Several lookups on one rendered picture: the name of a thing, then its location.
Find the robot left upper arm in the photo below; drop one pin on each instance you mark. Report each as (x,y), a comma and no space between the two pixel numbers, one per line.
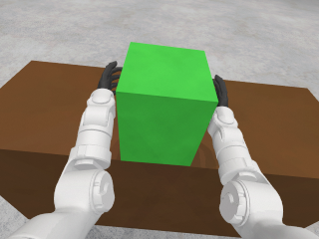
(81,197)

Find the carton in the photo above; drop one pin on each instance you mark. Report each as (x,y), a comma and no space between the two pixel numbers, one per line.
(165,101)

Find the left robot forearm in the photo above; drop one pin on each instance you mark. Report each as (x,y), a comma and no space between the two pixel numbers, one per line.
(92,149)

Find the right robot forearm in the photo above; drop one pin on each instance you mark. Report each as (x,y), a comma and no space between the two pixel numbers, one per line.
(231,151)

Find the left robot hand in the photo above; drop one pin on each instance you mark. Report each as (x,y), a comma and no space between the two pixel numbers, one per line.
(107,77)

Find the robot right upper arm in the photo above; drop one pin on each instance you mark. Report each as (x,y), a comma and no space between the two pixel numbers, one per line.
(255,211)

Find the right robot hand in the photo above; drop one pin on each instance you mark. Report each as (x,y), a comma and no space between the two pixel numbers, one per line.
(221,91)

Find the pedestal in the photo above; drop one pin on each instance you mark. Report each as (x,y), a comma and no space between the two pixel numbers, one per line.
(41,109)

